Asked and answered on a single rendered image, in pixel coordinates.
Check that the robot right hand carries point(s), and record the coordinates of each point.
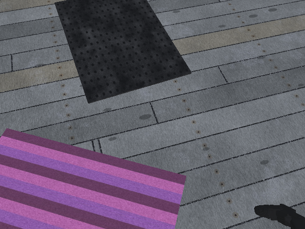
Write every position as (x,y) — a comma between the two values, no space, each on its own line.
(282,213)

